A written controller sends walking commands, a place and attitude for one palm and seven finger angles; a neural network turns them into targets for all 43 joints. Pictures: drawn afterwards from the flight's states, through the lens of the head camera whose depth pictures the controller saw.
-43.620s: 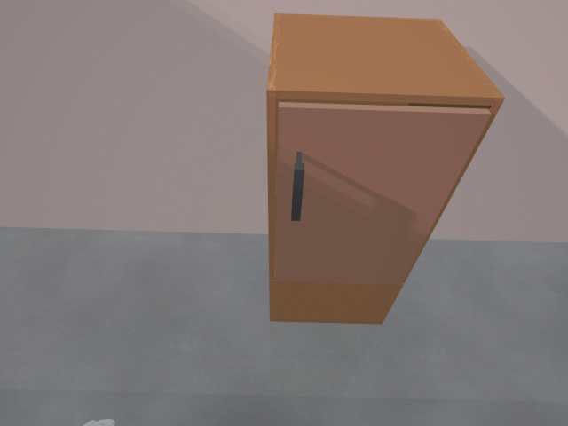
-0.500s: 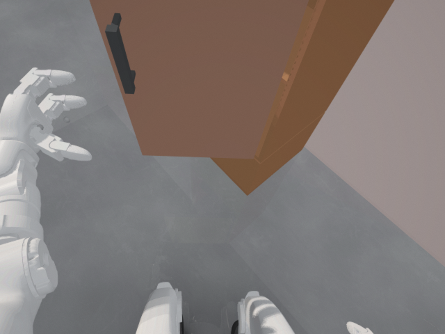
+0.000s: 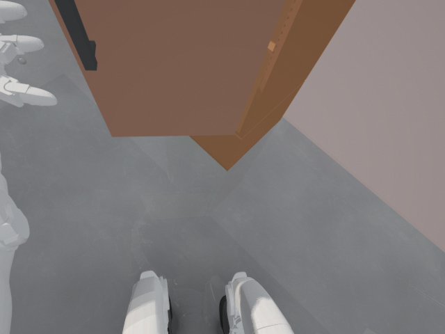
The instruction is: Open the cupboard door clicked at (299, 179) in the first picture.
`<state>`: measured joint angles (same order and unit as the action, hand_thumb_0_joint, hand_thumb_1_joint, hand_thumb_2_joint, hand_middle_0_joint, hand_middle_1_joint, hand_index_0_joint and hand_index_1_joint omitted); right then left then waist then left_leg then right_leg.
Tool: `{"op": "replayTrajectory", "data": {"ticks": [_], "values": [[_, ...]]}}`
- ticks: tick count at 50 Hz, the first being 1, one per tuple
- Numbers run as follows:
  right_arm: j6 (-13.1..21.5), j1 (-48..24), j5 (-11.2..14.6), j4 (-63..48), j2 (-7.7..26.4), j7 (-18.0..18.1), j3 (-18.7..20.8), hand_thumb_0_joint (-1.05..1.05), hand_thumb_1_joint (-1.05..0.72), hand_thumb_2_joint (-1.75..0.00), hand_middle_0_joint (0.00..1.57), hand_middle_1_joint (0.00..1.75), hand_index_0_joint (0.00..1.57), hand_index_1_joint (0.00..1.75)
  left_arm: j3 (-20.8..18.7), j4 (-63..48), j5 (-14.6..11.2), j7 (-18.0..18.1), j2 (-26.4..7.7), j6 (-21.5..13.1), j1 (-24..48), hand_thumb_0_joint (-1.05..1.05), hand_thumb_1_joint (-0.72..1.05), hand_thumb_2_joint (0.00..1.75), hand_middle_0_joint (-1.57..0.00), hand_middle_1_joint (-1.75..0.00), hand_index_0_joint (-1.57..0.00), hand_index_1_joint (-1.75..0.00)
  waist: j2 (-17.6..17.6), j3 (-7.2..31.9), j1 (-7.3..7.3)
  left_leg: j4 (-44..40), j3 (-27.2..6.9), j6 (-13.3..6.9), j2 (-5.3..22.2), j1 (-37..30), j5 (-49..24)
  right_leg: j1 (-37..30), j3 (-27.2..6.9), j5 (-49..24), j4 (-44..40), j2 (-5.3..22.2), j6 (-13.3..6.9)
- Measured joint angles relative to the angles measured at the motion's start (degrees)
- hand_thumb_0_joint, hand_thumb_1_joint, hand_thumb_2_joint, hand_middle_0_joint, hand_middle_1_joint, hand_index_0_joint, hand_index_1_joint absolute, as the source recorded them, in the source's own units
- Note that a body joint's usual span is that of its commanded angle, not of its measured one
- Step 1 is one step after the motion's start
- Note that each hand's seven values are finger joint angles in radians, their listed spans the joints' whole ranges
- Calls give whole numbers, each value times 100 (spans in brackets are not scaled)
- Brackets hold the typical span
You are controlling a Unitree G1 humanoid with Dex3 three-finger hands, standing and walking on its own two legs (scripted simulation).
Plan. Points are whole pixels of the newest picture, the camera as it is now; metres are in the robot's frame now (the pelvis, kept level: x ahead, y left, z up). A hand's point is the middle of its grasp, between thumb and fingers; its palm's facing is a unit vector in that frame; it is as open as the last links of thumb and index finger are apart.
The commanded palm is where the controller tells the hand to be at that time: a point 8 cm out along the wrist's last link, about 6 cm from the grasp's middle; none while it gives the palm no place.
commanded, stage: move the hooked fingers beside the handle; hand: left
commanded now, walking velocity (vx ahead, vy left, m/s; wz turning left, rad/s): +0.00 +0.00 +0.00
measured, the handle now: (79, 23) +0.61 +0.20 +0.09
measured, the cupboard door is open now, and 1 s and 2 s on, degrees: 49 49 49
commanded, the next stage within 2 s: slide the fingers in behind the handle in 0.92 s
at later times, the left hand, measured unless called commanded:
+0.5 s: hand (24, 48) +0.56 +0.26 +0.09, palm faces +0.05 -1.00 -0.02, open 13.9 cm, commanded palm +0.54 +0.29 +0.08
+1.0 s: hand (39, 48) +0.56 +0.25 +0.08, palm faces +0.04 -1.00 -0.03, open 13.9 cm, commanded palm +0.56 +0.28 +0.08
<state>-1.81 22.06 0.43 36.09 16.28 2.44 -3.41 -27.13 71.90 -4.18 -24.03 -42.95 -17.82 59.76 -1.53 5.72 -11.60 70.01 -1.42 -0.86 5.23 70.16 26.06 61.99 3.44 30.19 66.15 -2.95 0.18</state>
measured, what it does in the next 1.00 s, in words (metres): stands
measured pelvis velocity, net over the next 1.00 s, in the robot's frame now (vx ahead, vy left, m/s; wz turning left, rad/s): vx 0.00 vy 0.00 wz -0.01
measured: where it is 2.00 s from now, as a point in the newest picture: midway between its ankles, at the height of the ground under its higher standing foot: outside the picture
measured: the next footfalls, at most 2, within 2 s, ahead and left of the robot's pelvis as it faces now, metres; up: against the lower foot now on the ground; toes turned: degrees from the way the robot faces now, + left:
none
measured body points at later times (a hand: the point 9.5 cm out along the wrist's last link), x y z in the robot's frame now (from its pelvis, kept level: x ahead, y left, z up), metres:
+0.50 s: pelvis +0.01 +0.00 +0.00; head +0.19 +0.04 +0.41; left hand +0.55 +0.32 +0.09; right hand -0.02 -0.26 -0.09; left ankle +0.05 +0.11 -0.63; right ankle +0.01 -0.13 -0.63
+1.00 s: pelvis +0.00 +0.00 -0.01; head +0.19 +0.04 +0.40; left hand +0.56 +0.30 +0.08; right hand -0.01 -0.27 -0.10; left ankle +0.05 +0.11 -0.63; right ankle +0.01 -0.13 -0.63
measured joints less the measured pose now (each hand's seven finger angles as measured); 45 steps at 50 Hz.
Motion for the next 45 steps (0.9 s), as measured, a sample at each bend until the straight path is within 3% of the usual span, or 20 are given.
{"op": "replayTrajectory", "data": {"ticks": [11, 20, 29, 35, 45], "values": [[-101, 48, -129, -117, -46, -62, -111, 0, -90, -90, 20, 30, 20, 30, -61, 221, 310, 253, -290, 124, 688, -1, -50, 30, -30, -120, -30, -120, -66, -35, -271, 115, -20, -35, 13, 349, 29, 314, 10, -6, 46, -17, 35], [-240, 192, -109, -126, -122, -147, -104, 0, -90, -90, 20, 30, 20, 30, -334, -103, 254, 192, -203, 134, 133, -1, -50, 30, -30, -120, -30, -120, -82, -70, -174, 0, 71, -45, 64, 169, 62, 179, -85, -25, -76, -58, 50], [-240, 113, -71, -15, -94, -135, -50, 0, -90, -90, 20, 30, 21, 30, -44, -49, 108, 132, -106, 80, 155, -1, -50, 30, -30, -120, -30, -120, -37, -7, -85, -80, -36, -7, 22, 18, 49, -33, 22, -12, -192, -38, 14], [-189, -21, -84, -121, -2, -95, -37, 0, -90, -90, 20, 30, 20, 30, 120, 110, 148, 209, -62, 78, 273, -1, -50, 30, -30, -120, -30, -120, -20, 16, -124, -32, -83, 6, -1, 74, 45, 4, 69, 8, -139, -23, 0], [-174, -168, -108, -192, -9, -97, -84, 0, -90, -90, 20, 30, 20, 30, 20, 123, 313, 344, -180, 29, 517, -1, -50, 30, -30, -120, -30, -120, -34, -44, -222, 202, -103, 17, 22, 385, 85, 330, 77, 69, 132, -43, -15]]}}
